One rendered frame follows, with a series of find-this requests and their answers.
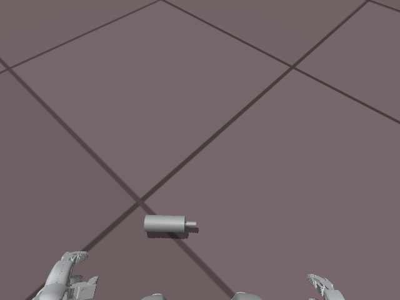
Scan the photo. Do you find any bottle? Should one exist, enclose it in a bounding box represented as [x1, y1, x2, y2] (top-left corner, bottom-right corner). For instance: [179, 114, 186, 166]
[144, 215, 196, 233]

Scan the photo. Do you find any left robot hand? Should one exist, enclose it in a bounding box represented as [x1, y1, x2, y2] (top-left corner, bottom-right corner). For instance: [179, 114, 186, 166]
[44, 251, 99, 300]

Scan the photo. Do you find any right robot hand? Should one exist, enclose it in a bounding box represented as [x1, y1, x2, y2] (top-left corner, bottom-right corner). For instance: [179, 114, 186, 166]
[307, 274, 345, 300]

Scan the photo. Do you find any left robot arm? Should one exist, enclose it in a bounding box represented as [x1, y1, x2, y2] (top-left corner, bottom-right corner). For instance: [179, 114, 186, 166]
[32, 283, 69, 300]

